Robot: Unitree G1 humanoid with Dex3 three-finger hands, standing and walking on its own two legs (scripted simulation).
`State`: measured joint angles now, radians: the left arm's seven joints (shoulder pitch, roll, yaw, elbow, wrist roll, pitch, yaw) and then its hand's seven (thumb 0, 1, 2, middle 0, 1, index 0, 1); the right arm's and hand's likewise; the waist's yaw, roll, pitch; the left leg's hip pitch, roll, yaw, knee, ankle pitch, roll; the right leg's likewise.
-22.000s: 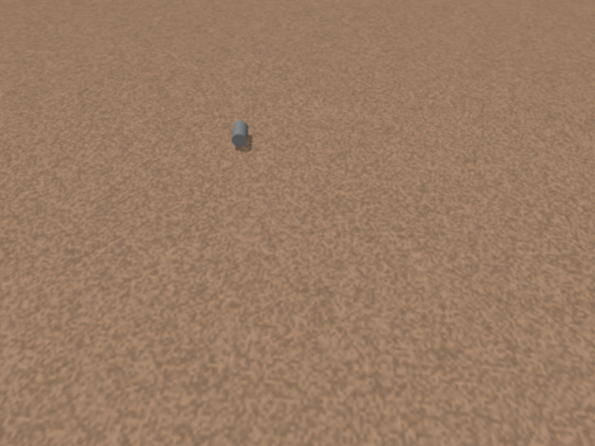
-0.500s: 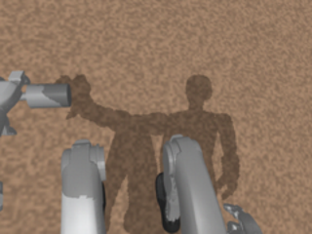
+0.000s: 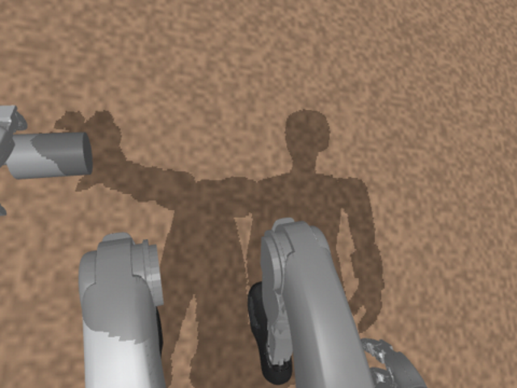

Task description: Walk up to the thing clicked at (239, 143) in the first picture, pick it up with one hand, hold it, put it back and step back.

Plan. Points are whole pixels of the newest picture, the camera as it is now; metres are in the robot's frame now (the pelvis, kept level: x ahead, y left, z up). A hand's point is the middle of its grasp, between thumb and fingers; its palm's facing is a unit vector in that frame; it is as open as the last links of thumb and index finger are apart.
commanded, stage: rise first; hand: left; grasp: from above
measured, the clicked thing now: (38, 155) +0.48 +0.34 -0.29
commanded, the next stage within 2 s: approach in 1.56 s
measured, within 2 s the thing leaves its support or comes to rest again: neither
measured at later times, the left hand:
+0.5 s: hand out of the picture +0.43 +0.35 -0.17, palm faces -0.46 -0.07 -0.88, open 14.1 cm
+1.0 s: hand out of the picture +0.44 +0.35 -0.18, palm faces -0.46 -0.07 -0.89, open 14.1 cm
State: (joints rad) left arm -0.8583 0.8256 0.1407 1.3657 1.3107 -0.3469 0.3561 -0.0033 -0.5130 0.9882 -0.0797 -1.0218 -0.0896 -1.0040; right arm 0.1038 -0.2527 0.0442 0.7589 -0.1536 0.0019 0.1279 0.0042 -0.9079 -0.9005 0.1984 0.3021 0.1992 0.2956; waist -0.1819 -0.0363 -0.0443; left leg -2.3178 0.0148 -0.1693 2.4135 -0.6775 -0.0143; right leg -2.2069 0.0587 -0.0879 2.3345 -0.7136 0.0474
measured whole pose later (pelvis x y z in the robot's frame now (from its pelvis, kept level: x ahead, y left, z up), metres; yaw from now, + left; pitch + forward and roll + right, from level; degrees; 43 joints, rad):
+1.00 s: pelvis +0.00 +0.00 -0.01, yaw -1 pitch +32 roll -11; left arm -0.93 0.91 0.14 1.43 1.31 -0.34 0.34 0.00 -0.54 1.02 -0.11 -1.01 -0.09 -1.01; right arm 0.11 -0.26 0.11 0.73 -0.17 0.01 0.14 0.00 -0.91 -0.90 0.20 0.30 0.20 0.30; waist -0.22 -0.04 -0.01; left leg -2.35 0.01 -0.19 2.46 -0.68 -0.01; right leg -2.23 0.07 -0.11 2.36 -0.71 0.05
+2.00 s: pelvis +0.00 +0.00 -0.01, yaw -2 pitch +32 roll -11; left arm -1.07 0.89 0.04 1.49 1.34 -0.30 0.36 0.00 -0.56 1.06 -0.10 -0.99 -0.07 -1.00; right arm 0.13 -0.26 0.14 0.71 -0.16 -0.02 0.13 0.00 -0.90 -0.89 0.20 0.30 0.20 0.30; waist -0.28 -0.05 -0.01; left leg -2.36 0.01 -0.19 2.45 -0.66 -0.01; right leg -2.23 0.06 -0.11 2.34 -0.69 0.05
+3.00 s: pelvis +0.00 +0.01 -0.02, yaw -4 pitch +30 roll -12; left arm -1.05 0.98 0.08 1.63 1.34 -0.29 0.47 0.00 -0.48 1.09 -0.10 -1.07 -0.09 -1.07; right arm 0.13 -0.27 0.23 0.69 -0.21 -0.08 0.14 0.00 -0.90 -0.89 0.20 0.30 0.20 0.30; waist -0.33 -0.10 0.07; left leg -2.38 0.01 -0.23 2.50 -0.68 -0.01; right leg -2.25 0.08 -0.13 2.37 -0.69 0.06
